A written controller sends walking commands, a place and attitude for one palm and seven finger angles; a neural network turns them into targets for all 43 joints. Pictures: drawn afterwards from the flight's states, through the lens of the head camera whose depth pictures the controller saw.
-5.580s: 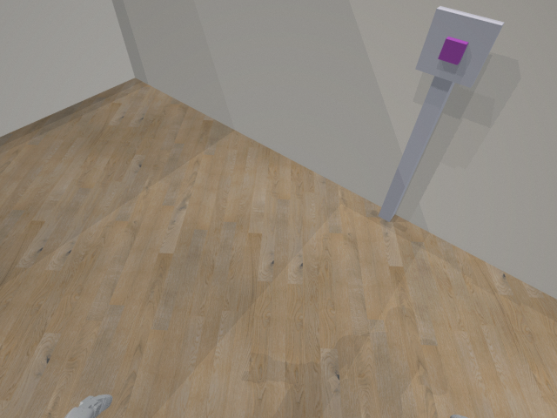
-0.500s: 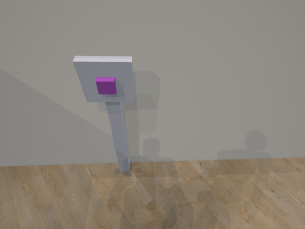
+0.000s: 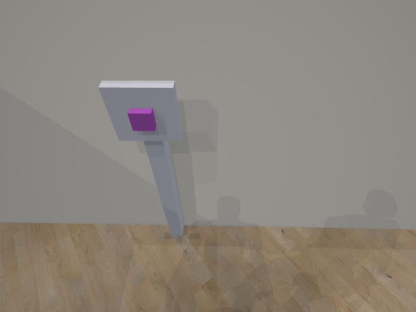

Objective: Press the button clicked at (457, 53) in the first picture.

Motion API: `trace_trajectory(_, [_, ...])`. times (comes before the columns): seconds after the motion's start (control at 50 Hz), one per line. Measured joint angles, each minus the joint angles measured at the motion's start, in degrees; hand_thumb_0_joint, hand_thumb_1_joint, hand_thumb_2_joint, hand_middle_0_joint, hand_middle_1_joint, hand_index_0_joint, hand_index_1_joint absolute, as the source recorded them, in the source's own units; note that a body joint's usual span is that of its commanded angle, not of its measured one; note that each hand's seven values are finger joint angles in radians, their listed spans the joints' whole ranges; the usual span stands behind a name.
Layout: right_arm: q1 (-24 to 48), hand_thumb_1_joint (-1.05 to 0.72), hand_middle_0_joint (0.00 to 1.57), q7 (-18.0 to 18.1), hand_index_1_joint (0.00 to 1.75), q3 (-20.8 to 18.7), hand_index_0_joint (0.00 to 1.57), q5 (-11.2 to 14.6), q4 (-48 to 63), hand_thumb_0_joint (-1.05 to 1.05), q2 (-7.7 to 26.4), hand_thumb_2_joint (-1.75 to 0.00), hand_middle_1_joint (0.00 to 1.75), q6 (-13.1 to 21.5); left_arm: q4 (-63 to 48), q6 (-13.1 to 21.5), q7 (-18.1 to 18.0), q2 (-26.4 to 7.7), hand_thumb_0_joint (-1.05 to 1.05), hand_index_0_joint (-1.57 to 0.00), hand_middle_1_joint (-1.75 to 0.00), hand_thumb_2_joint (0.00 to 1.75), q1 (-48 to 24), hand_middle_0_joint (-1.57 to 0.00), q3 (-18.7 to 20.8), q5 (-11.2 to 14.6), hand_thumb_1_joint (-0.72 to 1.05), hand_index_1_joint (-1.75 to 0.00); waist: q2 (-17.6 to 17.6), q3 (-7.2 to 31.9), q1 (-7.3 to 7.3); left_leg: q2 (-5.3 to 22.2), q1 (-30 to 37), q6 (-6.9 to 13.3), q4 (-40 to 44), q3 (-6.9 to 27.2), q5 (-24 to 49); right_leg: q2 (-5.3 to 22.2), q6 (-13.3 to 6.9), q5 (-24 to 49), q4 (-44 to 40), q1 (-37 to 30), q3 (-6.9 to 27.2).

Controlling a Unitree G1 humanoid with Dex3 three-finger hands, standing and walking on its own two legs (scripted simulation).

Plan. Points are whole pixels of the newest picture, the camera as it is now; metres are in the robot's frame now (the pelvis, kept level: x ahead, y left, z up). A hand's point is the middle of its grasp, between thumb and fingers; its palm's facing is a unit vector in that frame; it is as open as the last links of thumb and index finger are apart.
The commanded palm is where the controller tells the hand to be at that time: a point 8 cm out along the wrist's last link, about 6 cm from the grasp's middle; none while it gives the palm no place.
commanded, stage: look again from close up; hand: left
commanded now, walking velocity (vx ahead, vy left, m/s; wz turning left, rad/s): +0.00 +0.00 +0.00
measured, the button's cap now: (142, 118) +0.55 +0.21 +0.05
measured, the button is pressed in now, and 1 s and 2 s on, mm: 0 0 0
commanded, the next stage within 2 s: shuffle to correct the standing spot in 0.56 s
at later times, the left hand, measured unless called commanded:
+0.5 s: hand out of the picture +0.00 +0.23 -0.18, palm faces +0.02 -0.98 -0.19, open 7.4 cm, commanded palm none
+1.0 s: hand out of the picture +0.02 +0.19 -0.19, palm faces +0.00 -0.98 -0.18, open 7.4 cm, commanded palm none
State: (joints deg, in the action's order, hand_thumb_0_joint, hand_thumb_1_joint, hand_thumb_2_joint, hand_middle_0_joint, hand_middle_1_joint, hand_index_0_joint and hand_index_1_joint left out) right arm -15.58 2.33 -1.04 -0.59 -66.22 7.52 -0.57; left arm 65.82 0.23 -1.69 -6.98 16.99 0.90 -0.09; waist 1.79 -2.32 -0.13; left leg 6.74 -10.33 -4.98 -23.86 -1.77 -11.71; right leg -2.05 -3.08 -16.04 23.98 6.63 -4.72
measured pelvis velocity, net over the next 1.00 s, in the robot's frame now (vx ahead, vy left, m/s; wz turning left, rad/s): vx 0.04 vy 0.02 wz -0.01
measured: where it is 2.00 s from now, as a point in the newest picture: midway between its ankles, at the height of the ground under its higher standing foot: outside the picture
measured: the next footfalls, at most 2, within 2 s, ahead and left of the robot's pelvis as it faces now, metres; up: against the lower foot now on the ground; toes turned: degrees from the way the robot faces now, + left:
left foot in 1.22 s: +0.13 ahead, +0.08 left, +0.00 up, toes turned +4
right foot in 1.56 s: +0.10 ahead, -0.14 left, +0.00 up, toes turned -1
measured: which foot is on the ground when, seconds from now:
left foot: down 0.00-0.98, up 1.00-1.00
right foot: down 0.00-1.00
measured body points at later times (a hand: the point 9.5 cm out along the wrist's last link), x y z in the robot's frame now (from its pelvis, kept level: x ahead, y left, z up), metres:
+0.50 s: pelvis +0.00 +0.05 +0.00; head +0.00 +0.06 +0.45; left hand +0.00 +0.28 -0.17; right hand +0.02 -0.18 -0.15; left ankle -0.01 +0.14 -0.74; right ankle -0.03 -0.08 -0.74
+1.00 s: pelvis +0.04 +0.02 -0.01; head +0.06 +0.02 +0.44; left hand +0.02 +0.24 -0.17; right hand +0.00 -0.19 -0.17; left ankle -0.01 +0.14 -0.74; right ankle -0.03 -0.08 -0.74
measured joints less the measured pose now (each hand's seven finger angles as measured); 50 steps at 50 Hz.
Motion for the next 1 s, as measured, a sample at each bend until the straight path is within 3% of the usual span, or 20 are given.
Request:
trace_trajectory(0.08, [0.6, -0.91, 0.20, 0.1, 0.30, -0.1, 0.20, 0.1, 0.1, 0.00, 0.6, -0.90, 0.30, 0.0, 0.8, 0.0, 0.0, 1.0, 0.00, -0.20, -0.30, 0.90, 1.6, -0.20, -0.2, -0.1, 0.91, -0.30, -0.3, -0.2, 0.48, -0.1, 0.4, 0.1, 0.4, -0.2, -0.1, 0.1, 0.1, -0.1, -0.3, -0.3, 0.2])
trace_trajectory(0.18, [1.9, -0.92, 0.20, -0.4, 0.30, -0.5, 0.20, 0.3, 4.1, 0.00, 2.3, -0.90, 0.30, 0.0, -0.9, 2.5, -1.1, 2.3, 0.00, -0.20, -0.30, 0.90, 3.5, -0.20, -0.9, -1.2, 0.91, -0.30, 0.0, -0.7, 0.90, -2.0, -6.1, 4.0, -14.1, 0.8, -7.0, 0.2, 0.9, 0.6, 0.5, 2.0, 0.8])
trace_trajectory(0.26, [1.9, -0.92, 0.20, -0.5, 0.30, -0.4, 0.20, 0.4, 6.0, 0.00, 2.4, -0.90, 0.30, 1.3, -1.9, 1.7, -0.9, 1.6, 0.00, -0.20, -0.30, 0.90, 3.6, -0.20, -1.2, -1.2, 0.90, -0.30, 0.0, 0.0, 0.24, -3.9, -3.9, 4.9, -8.5, -0.1, -6.1, 0.8, 1.8, -1.7, 4.8, 3.9, 0.3])
trace_trajectory(0.3, [1.5, -0.94, 0.20, -0.2, 0.30, -0.1, 0.20, 0.1, 5.9, 0.00, 1.9, -0.90, 0.30, 1.6, -2.1, 0.9, -1.0, 0.5, 0.00, -0.20, -0.30, 0.90, 2.8, -0.20, -1.0, -0.9, 0.90, -0.30, -1.5, 0.6, 0.74, -5.0, -3.6, 5.5, -9.0, -0.6, -6.6, 2.0, 2.6, -2.6, 6.0, 3.9, 0.7])
trace_trajectory(0.38, [0.7, -0.95, 0.20, 0.0, 0.30, 0.5, 0.20, -0.1, 5.9, 0.00, 1.7, -0.90, 0.30, 1.5, -3.1, 0.2, -0.8, -1.0, 0.00, -0.20, -0.30, 0.90, 1.6, -0.20, -0.9, -0.9, 0.90, -0.30, -2.2, 1.8, 1.31, -6.0, -2.8, 6.6, -8.3, -1.3, -6.3, 2.9, 3.4, -2.3, 5.5, 3.3, 1.4])
trace_trajectory(0.48, [0.2, -0.96, 0.20, -0.2, 0.30, 1.1, 0.20, -0.1, 5.8, 0.01, 1.8, -0.90, 0.30, 1.3, -4.0, 0.1, -0.4, -2.5, 0.00, -0.20, -0.30, 0.90, 0.2, -0.20, -1.1, -0.9, 0.91, -0.30, -2.6, 2.1, 0.95, -7.1, -2.2, 7.4, -6.1, -2.0, -5.1, 4.0, 4.2, -1.5, 4.4, 3.3, 2.0])
trace_trajectory(0.72, [-1.7, -0.92, 0.20, -0.8, 0.30, 2.3, 0.20, -0.1, 3.6, 0.00, 0.7, -0.90, 0.30, 1.6, -3.6, 0.0, -0.1, -3.3, 0.00, -0.19, -0.30, 0.90, -0.7, -0.19, -1.3, -0.7, 0.91, -0.30, -2.8, 0.7, 0.27, -8.2, -1.3, 7.9, -3.5, -2.7, -4.1, 5.0, 4.8, -1.1, 3.4, 3.3, 2.6])
trace_trajectory(0.84, [-2.9, -0.91, 0.20, -0.8, 0.30, 1.8, 0.20, -0.4, 3.0, 0.00, -0.4, -0.90, 0.30, 1.2, -3.0, -0.7, 0.6, -3.0, 0.00, -0.19, -0.30, 0.90, 0.8, -0.19, -1.0, -1.4, 0.91, -0.30, -3.6, 1.3, -0.07, -8.1, -1.3, 7.5, -4.8, -3.2, -5.9, 4.9, 2.5, -4.5, 7.5, 4.8, 3.2])
trace_trajectory(0.9, [-3.6, -0.91, 0.20, -0.6, 0.30, 1.3, 0.20, -0.6, 3.1, 0.00, -0.6, -0.90, 0.30, 1.2, -3.0, -0.8, 1.0, -2.6, 0.00, -0.19, -0.30, 0.90, 1.4, -0.19, -0.6, -1.5, 0.91, -0.30, -3.5, 1.4, -0.27, -7.4, -1.7, 6.8, -6.3, -3.3, -7.3, 4.5, 1.7, -6.1, 9.4, 5.6, 3.1])
trace_trajectory(0.96, [-4.3, -0.91, 0.20, -0.4, 0.30, 0.9, 0.20, -0.6, 2.8, 0.00, -0.3, -0.90, 0.30, 1.2, -3.2, -0.2, 1.2, -2.0, 0.00, -0.19, -0.30, 0.90, 1.6, -0.19, -0.3, -1.5, 0.91, -0.30, -2.1, 1.5, -0.51, -5.8, -2.5, 5.8, -8.5, -2.3, -9.1, 3.0, 2.6, -6.6, 8.9, 4.9, 2.0])
trace_trajectory(1.0, [-4.6, -0.91, 0.20, -0.5, 0.30, 0.7, 0.20, -0.4, 2.6, 0.00, -0.2, -0.90, 0.30, 1.0, -3.6, 0.8, 1.1, -1.6, 0.00, -0.19, -0.30, 0.90, 2.1, -0.20, 0.0, -1.4, 0.91, -0.30, -1.5, 1.6, -0.50, -4.9, -4.2, 6.4, -12.3, -1.6, -11.3, 2.1, 1.8, -7.3, 8.7, 4.4, 0.9])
